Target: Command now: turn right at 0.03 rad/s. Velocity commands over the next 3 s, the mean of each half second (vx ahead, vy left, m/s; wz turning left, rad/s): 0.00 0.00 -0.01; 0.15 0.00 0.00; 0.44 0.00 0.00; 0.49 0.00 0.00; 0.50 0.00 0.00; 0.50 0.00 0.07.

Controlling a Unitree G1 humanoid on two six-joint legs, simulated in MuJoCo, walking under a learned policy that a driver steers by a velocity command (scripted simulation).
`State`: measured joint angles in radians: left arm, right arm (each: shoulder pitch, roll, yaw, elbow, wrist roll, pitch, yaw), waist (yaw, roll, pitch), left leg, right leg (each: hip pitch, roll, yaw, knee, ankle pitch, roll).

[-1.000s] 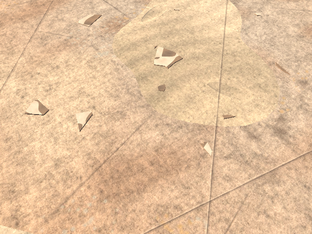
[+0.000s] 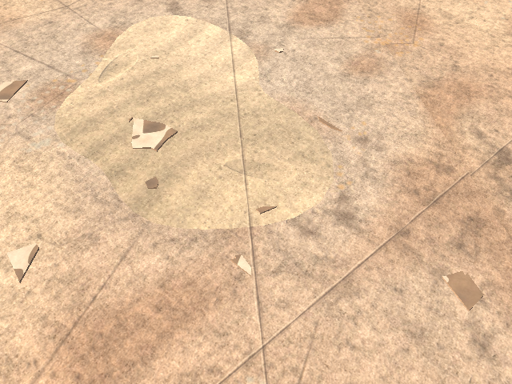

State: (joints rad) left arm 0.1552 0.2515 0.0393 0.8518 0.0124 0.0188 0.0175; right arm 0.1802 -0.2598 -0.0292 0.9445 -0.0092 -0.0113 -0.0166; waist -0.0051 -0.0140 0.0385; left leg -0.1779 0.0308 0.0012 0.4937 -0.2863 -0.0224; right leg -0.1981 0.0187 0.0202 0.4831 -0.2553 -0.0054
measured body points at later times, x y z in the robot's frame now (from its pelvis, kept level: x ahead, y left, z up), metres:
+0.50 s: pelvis +0.00 +0.01 +0.00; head +0.01 +0.01 +0.45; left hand +0.06 +0.27 -0.14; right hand +0.07 -0.25 -0.14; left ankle -0.01 +0.13 -0.74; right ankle +0.00 -0.12 -0.74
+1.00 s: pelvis +0.06 -0.01 -0.01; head +0.06 -0.03 +0.44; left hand +0.06 +0.25 -0.15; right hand +0.08 -0.28 -0.16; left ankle -0.02 +0.12 -0.70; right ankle +0.02 -0.11 -0.74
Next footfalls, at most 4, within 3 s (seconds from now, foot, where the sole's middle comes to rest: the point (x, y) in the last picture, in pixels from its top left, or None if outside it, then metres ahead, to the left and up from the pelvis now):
1.36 left None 0.42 0.13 -0.77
1.92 right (294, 304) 0.75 -0.10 -0.77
2.48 left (214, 222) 1.04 0.15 -0.77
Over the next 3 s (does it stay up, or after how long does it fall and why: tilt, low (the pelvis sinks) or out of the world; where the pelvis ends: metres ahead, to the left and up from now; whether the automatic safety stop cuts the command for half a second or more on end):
stays up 1.16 0.03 -0.01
